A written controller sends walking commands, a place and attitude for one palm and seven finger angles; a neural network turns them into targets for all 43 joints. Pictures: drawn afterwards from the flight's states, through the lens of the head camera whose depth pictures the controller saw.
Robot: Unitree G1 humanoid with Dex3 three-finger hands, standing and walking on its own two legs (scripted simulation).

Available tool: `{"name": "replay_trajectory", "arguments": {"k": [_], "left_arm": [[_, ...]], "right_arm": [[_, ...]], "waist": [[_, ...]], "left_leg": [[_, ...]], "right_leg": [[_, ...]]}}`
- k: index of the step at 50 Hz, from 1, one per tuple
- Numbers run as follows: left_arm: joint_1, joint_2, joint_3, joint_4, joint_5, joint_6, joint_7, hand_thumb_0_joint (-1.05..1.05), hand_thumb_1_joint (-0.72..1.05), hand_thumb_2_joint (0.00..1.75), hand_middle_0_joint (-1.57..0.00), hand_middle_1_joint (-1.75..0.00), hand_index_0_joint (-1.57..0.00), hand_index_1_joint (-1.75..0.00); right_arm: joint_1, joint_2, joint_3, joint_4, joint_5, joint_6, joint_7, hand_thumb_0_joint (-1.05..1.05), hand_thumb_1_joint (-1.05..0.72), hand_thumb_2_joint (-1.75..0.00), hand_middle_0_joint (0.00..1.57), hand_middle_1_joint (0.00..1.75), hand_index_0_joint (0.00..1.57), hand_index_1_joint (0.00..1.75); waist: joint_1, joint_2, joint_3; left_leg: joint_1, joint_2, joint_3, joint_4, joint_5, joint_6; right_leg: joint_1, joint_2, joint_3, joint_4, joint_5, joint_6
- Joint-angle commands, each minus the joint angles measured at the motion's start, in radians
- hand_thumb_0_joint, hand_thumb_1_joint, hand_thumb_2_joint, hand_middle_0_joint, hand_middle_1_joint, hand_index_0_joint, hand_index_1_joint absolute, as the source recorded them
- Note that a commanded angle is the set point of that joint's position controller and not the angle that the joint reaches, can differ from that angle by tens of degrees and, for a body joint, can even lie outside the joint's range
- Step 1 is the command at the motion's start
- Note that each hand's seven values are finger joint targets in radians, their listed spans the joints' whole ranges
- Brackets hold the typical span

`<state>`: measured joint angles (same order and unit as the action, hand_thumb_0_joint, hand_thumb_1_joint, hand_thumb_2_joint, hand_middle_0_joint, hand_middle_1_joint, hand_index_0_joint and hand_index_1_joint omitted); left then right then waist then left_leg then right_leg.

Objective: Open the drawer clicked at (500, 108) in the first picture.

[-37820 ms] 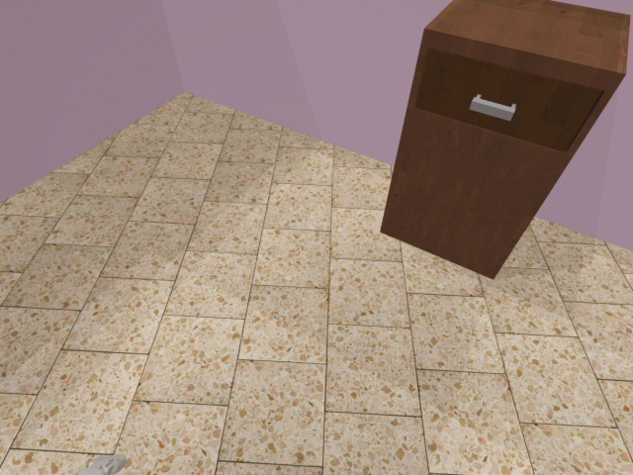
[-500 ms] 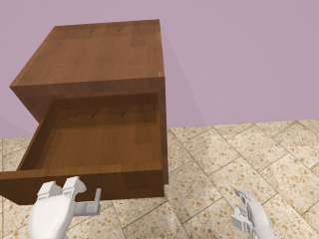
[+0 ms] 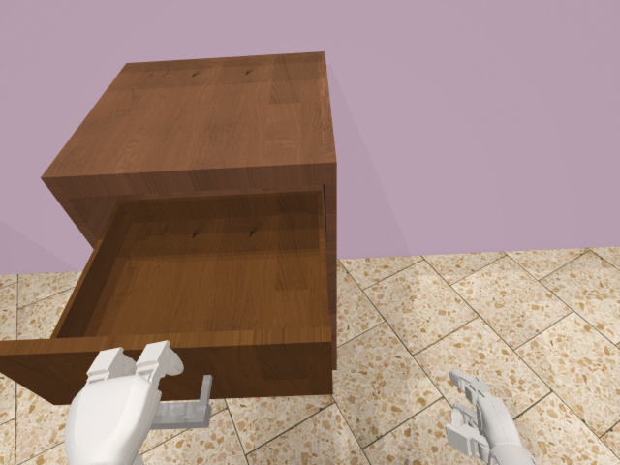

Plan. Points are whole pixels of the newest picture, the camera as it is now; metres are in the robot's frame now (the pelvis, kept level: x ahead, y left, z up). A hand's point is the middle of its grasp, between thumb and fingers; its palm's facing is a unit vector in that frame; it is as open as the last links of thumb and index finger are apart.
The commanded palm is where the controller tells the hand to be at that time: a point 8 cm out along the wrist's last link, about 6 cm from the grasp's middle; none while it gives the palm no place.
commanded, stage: lift the hand off the handle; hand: left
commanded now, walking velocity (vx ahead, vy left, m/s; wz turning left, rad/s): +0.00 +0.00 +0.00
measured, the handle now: (169, 399) +0.20 +0.23 -0.04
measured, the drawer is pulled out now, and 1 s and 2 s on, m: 0.29 0.29 0.29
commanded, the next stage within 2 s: draw the hand back to the body in 1.06 s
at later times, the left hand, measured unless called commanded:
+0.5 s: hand (127, 401) +0.16 +0.23 +0.07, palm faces +0.09 -0.16 -0.98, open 13.7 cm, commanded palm +0.13 +0.22 +0.13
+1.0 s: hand (121, 381) +0.17 +0.22 +0.10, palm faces +0.10 -0.17 -0.98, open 13.8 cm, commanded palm +0.13 +0.22 +0.16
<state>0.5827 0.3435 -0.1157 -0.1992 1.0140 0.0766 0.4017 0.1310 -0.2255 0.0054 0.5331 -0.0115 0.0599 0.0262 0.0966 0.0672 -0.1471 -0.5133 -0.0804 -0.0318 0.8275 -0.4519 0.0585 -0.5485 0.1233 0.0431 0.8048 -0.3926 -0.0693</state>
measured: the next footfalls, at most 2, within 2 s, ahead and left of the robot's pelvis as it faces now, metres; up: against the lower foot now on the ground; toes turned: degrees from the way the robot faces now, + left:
none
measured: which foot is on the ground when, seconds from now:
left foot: down 0.00-1.00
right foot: down 0.00-1.00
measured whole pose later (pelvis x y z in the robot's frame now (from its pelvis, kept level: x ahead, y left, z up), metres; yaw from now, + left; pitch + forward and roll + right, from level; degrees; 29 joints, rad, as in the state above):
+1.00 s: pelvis +0.01 +0.00 +0.02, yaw -1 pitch +3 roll -1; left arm 0.60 0.41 -0.07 -0.48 0.93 0.13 0.21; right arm 0.14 -0.23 0.04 0.50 0.03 0.09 0.05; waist 0.11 0.10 -0.12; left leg -0.33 -0.06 -0.03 0.66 -0.39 0.06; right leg -0.36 0.13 0.06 0.62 -0.31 -0.07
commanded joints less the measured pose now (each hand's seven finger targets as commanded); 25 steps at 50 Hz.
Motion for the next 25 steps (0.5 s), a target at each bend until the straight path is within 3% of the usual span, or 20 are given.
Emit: {"name": "replay_trajectory", "arguments": {"k": [1, 4, 7, 13, 18, 22, 25], "left_arm": [[-0.088, 0.128, 0.100, -0.293, 0.007, -0.016, 0.047, 0.00, -0.50, 0.30, -0.30, -1.20, -0.30, -1.20], [-0.077, 0.155, 0.133, -0.296, -0.002, -0.009, 0.037, 0.00, -0.50, 0.30, -0.30, -1.20, -0.30, -1.20], [-0.078, 0.134, 0.101, -0.330, 0.001, -0.009, 0.024, 0.00, -0.50, 0.30, -0.30, -1.20, -0.30, -1.20], [-0.029, 0.172, 0.153, -0.326, -0.017, -0.004, 0.005, 0.00, -0.50, 0.30, -0.30, -1.20, -0.30, -1.20], [-0.034, 0.161, 0.133, -0.370, -0.027, 0.000, -0.020, 0.00, -0.50, 0.30, -0.30, -1.20, -0.30, -1.20], [0.002, 0.148, 0.117, -0.363, -0.040, 0.011, -0.048, 0.00, -0.50, 0.30, -0.30, -1.20, -0.30, -1.20], [0.021, 0.190, 0.164, -0.357, -0.047, 0.016, -0.065, 0.00, -0.50, 0.30, -0.30, -1.20, -0.30, -1.20]], "right_arm": [[-0.149, -0.091, -0.035, -0.180, 0.000, -0.051, -0.001, 0.00, -0.90, -0.90, 0.20, 0.30, 0.20, 0.30], [-0.153, -0.092, -0.030, -0.182, 0.004, -0.048, -0.002, 0.00, -0.90, -0.90, 0.20, 0.30, 0.20, 0.30], [-0.150, -0.089, -0.031, -0.187, 0.004, -0.048, 0.003, 0.00, -0.90, -0.90, 0.20, 0.30, 0.20, 0.30], [-0.156, -0.088, -0.027, -0.189, 0.010, -0.041, 0.001, 0.00, -0.90, -0.90, 0.20, 0.30, 0.20, 0.30], [-0.166, -0.088, -0.027, -0.194, 0.014, -0.037, 0.007, 0.00, -0.90, -0.90, 0.20, 0.30, 0.20, 0.30], [-0.167, -0.086, -0.022, -0.199, 0.020, -0.031, 0.010, 0.00, -0.90, -0.90, 0.20, 0.30, 0.20, 0.30], [-0.172, -0.087, -0.014, -0.200, 0.026, -0.028, 0.008, 0.00, -0.90, -0.90, 0.20, 0.30, 0.20, 0.30]], "waist": [[-0.012, -0.028, -0.117], [-0.006, -0.035, -0.128], [-0.006, -0.010, -0.111], [0.004, -0.055, -0.092], [0.003, -0.012, -0.081], [0.006, -0.043, -0.061], [0.019, -0.060, -0.070]], "left_leg": [[0.122, 0.058, -0.038, -0.113, 0.295, -0.024], [0.118, 0.055, -0.036, -0.126, 0.289, -0.024], [0.139, 0.060, -0.038, -0.127, 0.306, -0.025], [0.126, 0.057, -0.032, -0.144, 0.291, -0.021], [0.158, 0.063, -0.032, -0.158, 0.304, -0.023], [0.152, 0.063, -0.029, -0.174, 0.293, -0.019], [0.153, 0.062, -0.025, -0.188, 0.299, -0.020]], "right_leg": [[0.056, -0.063, 0.053, -0.138, 0.206, -0.005], [0.093, -0.064, 0.063, -0.149, 0.217, -0.004], [0.076, -0.065, 0.055, -0.154, 0.212, -0.006], [0.122, -0.070, 0.076, -0.184, 0.240, 0.000], [0.120, -0.071, 0.076, -0.203, 0.227, -0.004], [0.145, -0.075, 0.070, -0.223, 0.227, 0.003], [0.189, -0.080, 0.081, -0.235, 0.259, 0.005]]}}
